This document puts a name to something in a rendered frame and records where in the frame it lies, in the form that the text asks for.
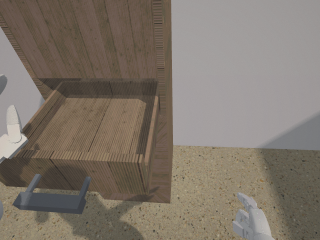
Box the drawer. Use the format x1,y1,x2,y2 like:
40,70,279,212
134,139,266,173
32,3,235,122
0,81,161,195

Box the right robot hand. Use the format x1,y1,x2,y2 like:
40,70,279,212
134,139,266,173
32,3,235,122
232,192,272,240

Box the left robot hand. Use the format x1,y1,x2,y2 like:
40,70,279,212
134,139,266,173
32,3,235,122
0,74,29,164

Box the cabinet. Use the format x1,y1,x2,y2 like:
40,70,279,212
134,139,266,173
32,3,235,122
0,0,173,204

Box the handle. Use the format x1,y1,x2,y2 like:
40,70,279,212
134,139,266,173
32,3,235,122
12,174,92,215

